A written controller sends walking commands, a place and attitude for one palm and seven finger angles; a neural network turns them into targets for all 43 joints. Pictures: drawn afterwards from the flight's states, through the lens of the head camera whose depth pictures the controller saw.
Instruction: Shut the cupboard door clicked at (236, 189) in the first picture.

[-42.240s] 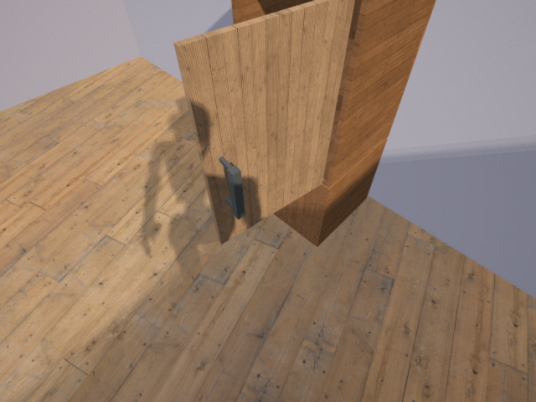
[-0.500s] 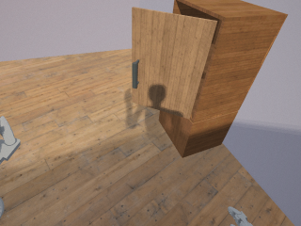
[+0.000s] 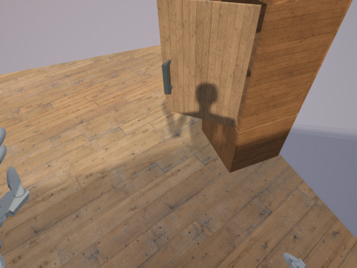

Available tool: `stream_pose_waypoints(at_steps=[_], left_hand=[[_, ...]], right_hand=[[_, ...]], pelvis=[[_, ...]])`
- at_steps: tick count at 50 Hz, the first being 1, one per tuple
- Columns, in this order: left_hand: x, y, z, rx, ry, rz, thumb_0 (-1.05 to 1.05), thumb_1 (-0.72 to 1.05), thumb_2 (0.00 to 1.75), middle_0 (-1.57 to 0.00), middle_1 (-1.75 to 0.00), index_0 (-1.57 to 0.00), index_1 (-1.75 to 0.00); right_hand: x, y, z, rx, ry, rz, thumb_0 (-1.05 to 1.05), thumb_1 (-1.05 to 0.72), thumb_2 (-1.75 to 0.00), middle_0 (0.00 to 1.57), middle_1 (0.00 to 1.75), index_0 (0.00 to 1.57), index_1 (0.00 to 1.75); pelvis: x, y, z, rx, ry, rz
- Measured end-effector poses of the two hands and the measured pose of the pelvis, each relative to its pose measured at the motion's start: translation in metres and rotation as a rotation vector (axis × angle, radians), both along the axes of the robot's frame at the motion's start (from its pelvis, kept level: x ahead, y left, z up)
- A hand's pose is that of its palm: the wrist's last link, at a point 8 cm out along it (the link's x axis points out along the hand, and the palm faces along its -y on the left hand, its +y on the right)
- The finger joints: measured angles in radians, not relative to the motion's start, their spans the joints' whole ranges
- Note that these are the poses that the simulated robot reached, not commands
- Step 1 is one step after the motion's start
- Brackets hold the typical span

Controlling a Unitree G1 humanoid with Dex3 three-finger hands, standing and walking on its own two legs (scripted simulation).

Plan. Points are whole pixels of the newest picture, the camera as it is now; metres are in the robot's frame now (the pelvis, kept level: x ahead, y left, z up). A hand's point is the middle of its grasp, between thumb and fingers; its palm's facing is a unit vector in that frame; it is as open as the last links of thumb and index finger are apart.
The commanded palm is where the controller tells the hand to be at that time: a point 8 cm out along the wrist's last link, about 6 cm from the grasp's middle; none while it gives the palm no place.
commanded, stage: stop stepping back and stand still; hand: left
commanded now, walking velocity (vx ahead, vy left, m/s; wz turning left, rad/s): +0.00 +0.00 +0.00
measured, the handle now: (168, 77) +1.00 +0.12 -0.10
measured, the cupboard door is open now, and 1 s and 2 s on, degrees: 46 46 46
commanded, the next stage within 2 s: let the arm hang, fingers relaxed in 0.98 s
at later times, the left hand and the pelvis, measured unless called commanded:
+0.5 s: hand (19, 181) +0.23 +0.30 +0.15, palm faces +0.39 -0.80 -0.46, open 7.4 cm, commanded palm +0.17 +0.34 +0.17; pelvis +0.02 +0.04 -0.01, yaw -2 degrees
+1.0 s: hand out of the picture +0.20 +0.33 +0.15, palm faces +0.43 -0.80 -0.42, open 7.4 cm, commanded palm +0.14 +0.37 +0.17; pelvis -0.01 +0.07 +0.00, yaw -1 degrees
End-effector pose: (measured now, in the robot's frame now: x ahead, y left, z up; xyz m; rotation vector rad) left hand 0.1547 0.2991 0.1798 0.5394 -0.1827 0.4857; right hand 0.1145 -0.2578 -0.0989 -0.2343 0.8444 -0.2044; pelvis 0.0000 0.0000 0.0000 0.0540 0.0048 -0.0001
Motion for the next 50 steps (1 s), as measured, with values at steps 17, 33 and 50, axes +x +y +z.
stream_pose_waypoints(at_steps=[17,33,50], left_hand=[[0.044,0.015,-0.003,0.029,-0.024,-0.122,0.01,0.88,0.9,-0.21,-0.3,-0.21,-0.3],[0.017,0.057,-0.011,-0.024,0.002,-0.082,0.02,0.88,0.9,-0.21,-0.3,-0.21,-0.3],[-0.002,0.07,-0.013,-0.038,0.005,-0.072,0.02,0.89,0.9,-0.21,-0.3,-0.21,-0.3]], right_hand=[[0.071,0.05,0.021,0.055,-0.158,0.018,0.01,-0.91,-0.9,0.2,0.3,0.21,0.3],[0.025,0.08,0.016,0.017,-0.059,0.012,0.01,-0.91,-0.9,0.21,0.3,0.21,0.3],[0.015,0.096,0.021,0.02,-0.094,0.027,0.01,-0.91,-0.9,0.21,0.3,0.21,0.3]], pelvis=[[0.025,0.022,-0.01,-0.046,0.003,-0.027],[0.008,0.055,-0.005,-0.072,0.002,-0.024],[-0.009,0.069,-0.003,-0.078,0.0,-0.019]])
